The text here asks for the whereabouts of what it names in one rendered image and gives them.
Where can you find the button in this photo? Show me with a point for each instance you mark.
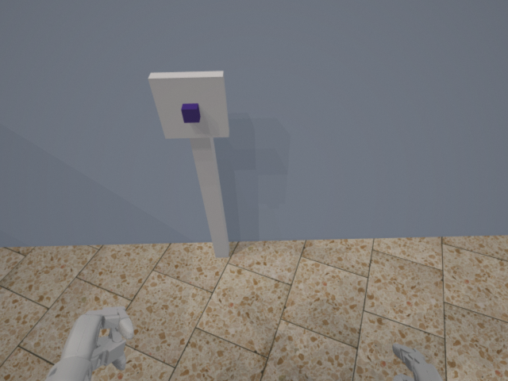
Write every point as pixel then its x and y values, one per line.
pixel 190 113

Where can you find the panel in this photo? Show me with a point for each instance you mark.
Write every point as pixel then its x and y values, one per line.
pixel 170 91

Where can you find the right robot hand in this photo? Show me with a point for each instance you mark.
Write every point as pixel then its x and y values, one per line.
pixel 415 361

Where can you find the left robot hand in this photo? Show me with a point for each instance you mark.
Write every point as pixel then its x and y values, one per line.
pixel 83 340

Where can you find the left robot forearm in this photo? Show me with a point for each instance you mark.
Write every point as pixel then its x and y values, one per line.
pixel 71 369

